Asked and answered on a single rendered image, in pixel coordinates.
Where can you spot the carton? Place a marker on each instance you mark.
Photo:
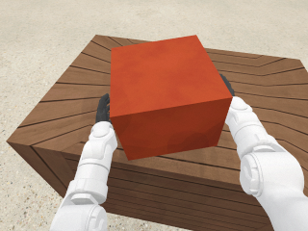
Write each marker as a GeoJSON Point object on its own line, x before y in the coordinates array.
{"type": "Point", "coordinates": [166, 96]}

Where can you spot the robot left upper arm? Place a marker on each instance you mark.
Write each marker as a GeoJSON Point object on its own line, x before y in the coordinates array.
{"type": "Point", "coordinates": [85, 217]}

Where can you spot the pedestal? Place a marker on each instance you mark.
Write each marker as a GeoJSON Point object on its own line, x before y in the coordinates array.
{"type": "Point", "coordinates": [197, 190]}

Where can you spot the right robot forearm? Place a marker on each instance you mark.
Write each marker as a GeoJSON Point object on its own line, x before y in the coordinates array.
{"type": "Point", "coordinates": [248, 132]}

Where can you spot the left robot hand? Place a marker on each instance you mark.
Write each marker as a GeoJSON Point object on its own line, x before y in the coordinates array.
{"type": "Point", "coordinates": [102, 109]}

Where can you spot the left robot forearm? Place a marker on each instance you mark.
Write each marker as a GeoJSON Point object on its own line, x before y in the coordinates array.
{"type": "Point", "coordinates": [89, 186]}

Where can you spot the robot right upper arm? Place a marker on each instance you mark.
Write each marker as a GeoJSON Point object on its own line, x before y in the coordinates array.
{"type": "Point", "coordinates": [275, 179]}

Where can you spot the right robot hand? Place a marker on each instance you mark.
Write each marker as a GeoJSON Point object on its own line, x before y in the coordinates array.
{"type": "Point", "coordinates": [228, 85]}

